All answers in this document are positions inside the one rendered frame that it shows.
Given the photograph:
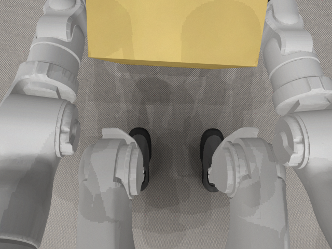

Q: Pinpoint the left robot upper arm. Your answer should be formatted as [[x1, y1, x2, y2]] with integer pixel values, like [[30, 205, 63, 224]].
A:
[[0, 93, 81, 249]]

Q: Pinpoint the left robot foot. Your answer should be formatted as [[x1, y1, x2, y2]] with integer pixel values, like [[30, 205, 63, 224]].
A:
[[129, 127, 151, 191]]

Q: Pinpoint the right robot foot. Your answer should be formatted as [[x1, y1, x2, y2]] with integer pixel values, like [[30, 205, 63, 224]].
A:
[[200, 128, 224, 192]]

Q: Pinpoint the robot foot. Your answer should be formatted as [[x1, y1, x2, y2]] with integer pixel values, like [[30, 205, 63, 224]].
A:
[[200, 128, 224, 192], [129, 127, 151, 191]]

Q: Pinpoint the carton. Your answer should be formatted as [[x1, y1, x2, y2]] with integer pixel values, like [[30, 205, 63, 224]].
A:
[[86, 0, 268, 69]]

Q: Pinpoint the robot right forearm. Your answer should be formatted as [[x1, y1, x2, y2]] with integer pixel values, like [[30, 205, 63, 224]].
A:
[[260, 0, 332, 116]]

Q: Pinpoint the right robot upper arm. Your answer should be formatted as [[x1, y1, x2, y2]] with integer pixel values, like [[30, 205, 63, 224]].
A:
[[272, 109, 332, 249]]

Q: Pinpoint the robot left forearm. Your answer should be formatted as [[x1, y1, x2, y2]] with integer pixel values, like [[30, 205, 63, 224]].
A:
[[0, 0, 87, 107]]

